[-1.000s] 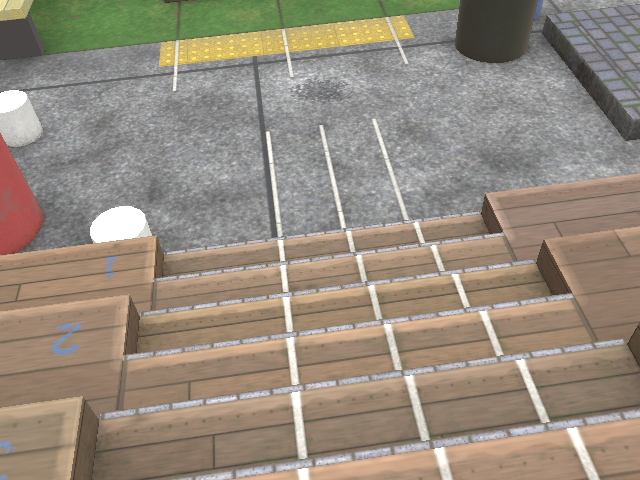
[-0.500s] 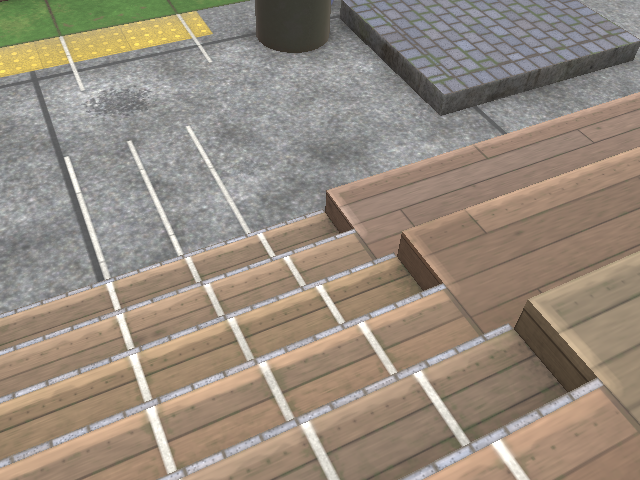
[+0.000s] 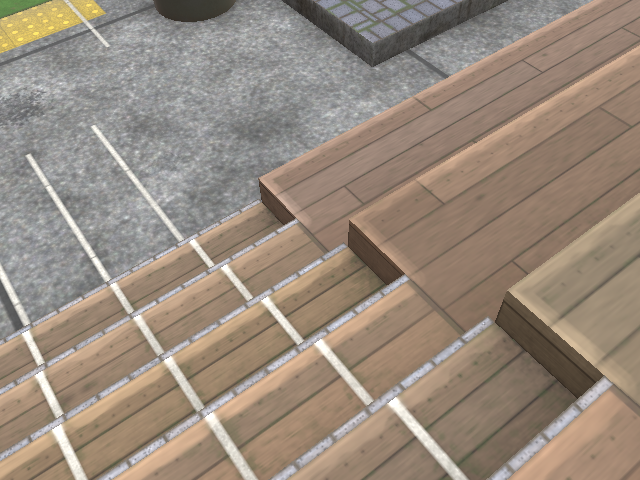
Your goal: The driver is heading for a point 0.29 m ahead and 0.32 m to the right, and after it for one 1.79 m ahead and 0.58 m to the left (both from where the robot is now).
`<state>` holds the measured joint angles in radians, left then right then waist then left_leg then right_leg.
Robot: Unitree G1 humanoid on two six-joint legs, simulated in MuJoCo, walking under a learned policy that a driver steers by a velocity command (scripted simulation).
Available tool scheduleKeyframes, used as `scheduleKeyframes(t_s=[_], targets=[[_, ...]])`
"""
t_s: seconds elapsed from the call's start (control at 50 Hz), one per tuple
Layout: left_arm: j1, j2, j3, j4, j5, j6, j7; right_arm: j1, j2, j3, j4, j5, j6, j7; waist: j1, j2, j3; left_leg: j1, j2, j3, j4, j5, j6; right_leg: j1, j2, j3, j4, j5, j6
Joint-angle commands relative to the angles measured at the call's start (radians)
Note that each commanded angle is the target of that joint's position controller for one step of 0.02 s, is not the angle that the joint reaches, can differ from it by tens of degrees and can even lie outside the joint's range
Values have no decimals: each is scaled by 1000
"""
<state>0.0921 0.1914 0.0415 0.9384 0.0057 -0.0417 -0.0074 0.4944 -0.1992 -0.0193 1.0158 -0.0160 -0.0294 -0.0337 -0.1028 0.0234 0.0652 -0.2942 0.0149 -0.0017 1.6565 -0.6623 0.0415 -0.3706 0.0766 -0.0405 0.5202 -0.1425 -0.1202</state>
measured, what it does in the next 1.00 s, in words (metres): goes down: left foot 0.15 m lower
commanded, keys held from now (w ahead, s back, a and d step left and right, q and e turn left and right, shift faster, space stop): w+e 0.22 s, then w+q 0.78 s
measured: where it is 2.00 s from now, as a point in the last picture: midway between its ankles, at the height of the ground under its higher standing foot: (251, 354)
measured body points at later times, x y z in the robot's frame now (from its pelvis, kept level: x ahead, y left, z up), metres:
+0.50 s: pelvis +0.28 +0.04 -0.10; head +0.27 +0.05 +0.35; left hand +0.26 +0.30 -0.25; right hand +0.43 -0.22 -0.20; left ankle +0.39 +0.13 -0.84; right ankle +0.08 -0.06 -0.72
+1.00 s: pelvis +0.57 +0.04 -0.19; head +0.57 +0.05 +0.26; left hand +0.80 +0.28 -0.25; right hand +0.49 -0.23 -0.31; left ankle +0.37 +0.13 -0.88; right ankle +0.78 -0.06 -0.89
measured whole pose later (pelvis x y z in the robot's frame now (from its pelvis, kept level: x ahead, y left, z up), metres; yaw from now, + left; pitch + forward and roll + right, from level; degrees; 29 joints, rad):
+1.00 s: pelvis +0.57 +0.04 -0.19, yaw +11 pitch +1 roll +1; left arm -0.06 0.24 0.04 0.77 0.04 -0.07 -0.03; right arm 0.59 -0.22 -0.05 0.93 -0.01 -0.05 -0.03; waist -0.17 -0.04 -0.03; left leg -0.05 -0.19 -0.28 0.73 -0.65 0.11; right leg -0.58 -0.02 0.10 0.51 0.36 -0.01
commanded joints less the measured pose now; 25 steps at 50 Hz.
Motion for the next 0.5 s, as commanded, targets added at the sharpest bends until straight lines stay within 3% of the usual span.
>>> scheduleKeyframes(t_s=[0.02,0.04,0.06,0.1,0.12,0.14,0.16,0.18,0.22,0.26,0.32,0.38,0.42,0.44,0.46,0.48,0.5], targets=[[250,157,40,8,4,3,25,-66,-173,-40,-112,-43,-16,17,123,-22,-101,-511,90,-55,-206,226,-27,421,-413,543,-179,128,-272],[239,140,35,22,-2,-13,30,-105,-132,-39,-115,-53,-1,19,80,27,-17,-375,110,-81,-409,295,-50,195,-353,457,-186,277,-233],[234,143,38,42,-16,-27,35,-129,-96,-33,-127,-60,9,20,57,-5,-8,-271,102,-75,-543,319,-80,88,-295,413,-192,320,-203],[251,177,44,46,-8,-32,38,-117,-59,-24,-133,-50,19,27,38,-67,-96,-150,59,-24,-605,376,-101,51,-252,369,-191,510,-195],[264,188,51,46,-1,-34,33,-54,-75,-30,-99,-31,29,30,25,-108,-131,-127,51,-18,-547,509,-85,30,-243,341,-180,545,-190],[275,165,49,41,-6,-36,25,-117,-103,-40,-119,-19,31,28,33,-77,-116,-178,57,-40,-604,637,-72,28,-211,335,-173,453,-175],[311,121,40,64,-13,-39,29,-221,-128,-53,-148,-23,28,29,63,-66,-89,-282,84,-100,-634,747,-64,83,-210,391,-141,281,-162],[317,108,34,50,-15,-39,34,-284,-129,-51,-175,-28,28,33,71,-31,-66,-308,73,-94,-728,825,-60,55,-173,394,-143,118,-152],[314,96,28,44,-3,-33,45,-354,-117,-43,-198,-48,27,45,91,-63,-41,-334,65,-111,-796,954,-59,40,-147,454,-75,-122,-155],[344,122,28,42,5,-34,51,-370,-112,-37,-209,-44,27,56,100,-68,-28,-317,51,-103,-824,981,-59,21,-141,457,-14,-184,-154],[403,132,22,38,15,-37,60,-456,-120,-38,-255,-46,22,77,155,-65,19,-353,38,-95,-908,988,-51,49,-139,459,87,-235,-149],[434,134,21,35,35,-29,76,-529,-97,-30,-305,-12,17,87,221,-101,76,-332,14,-91,-1049,917,-46,71,-132,413,189,-170,-130],[430,141,21,34,49,-25,85,-510,-88,-34,-299,16,5,88,246,-114,88,-278,26,-110,-1182,897,-15,104,-141,390,258,-129,-123],[448,139,20,43,44,-24,90,-506,-86,-37,-295,12,-5,87,263,-84,102,-244,35,-110,-1234,903,4,112,-153,380,291,-108,-115],[441,139,20,49,43,-19,91,-446,-88,-44,-273,12,-5,81,244,-67,98,-134,38,-76,-1247,881,21,67,-173,356,352,-32,-111],[454,141,15,54,50,-15,89,-340,-108,-58,-232,11,-6,76,203,-17,64,-25,29,-55,-1296,825,39,70,-166,315,473,56,-107],[404,149,13,57,47,-20,70,-65,-121,-78,-133,5,1,65,67,25,-60,259,-53,75,-1247,936,55,9,-127,186,741,264,-80]])
Velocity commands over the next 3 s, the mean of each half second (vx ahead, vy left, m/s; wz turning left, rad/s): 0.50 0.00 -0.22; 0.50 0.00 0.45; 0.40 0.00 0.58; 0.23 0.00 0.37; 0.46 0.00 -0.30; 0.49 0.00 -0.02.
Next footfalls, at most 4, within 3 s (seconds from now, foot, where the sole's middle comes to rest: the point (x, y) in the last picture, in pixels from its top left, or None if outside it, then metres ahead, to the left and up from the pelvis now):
0.50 left None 0.41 0.12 -0.92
1.10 right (331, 379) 0.81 -0.05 -1.07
1.70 left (223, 372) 0.95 0.27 -1.22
2.50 right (271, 282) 1.33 0.11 -1.32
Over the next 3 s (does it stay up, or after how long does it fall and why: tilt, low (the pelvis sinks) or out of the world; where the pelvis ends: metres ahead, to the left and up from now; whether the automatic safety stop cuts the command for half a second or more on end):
stays up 1.49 0.24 -0.69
